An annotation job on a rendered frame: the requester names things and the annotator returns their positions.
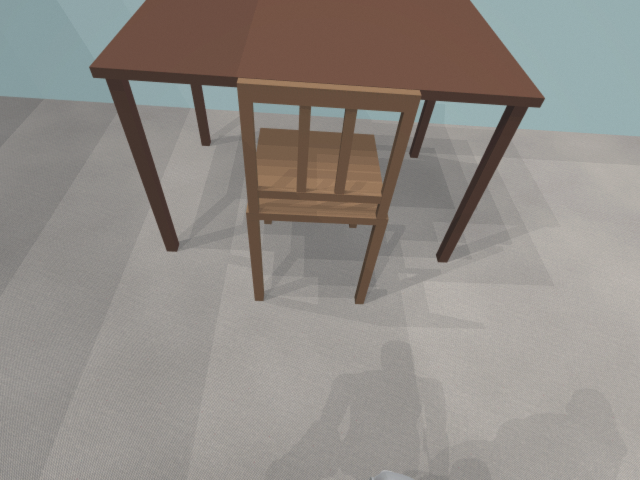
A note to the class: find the chair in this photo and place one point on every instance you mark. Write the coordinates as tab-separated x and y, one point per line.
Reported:
320	177

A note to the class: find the table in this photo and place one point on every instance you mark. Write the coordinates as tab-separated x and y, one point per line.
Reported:
444	48

